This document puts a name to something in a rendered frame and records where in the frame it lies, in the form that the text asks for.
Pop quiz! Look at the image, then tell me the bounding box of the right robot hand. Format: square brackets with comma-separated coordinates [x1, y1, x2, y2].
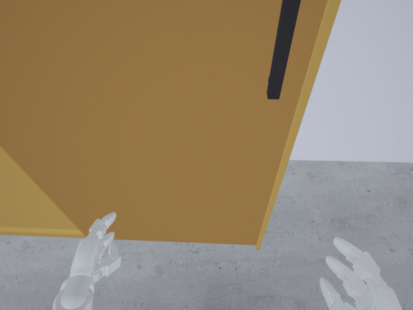
[319, 237, 402, 310]

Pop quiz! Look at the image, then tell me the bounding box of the wardrobe door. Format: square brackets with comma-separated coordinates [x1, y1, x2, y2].
[0, 0, 328, 245]
[0, 146, 79, 230]

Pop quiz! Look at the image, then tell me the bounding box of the left robot forearm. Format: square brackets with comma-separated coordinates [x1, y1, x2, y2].
[53, 275, 95, 310]

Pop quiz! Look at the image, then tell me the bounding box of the left robot hand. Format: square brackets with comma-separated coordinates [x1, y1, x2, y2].
[69, 212, 121, 282]

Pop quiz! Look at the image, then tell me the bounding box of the handle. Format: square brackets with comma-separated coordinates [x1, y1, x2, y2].
[267, 0, 301, 99]

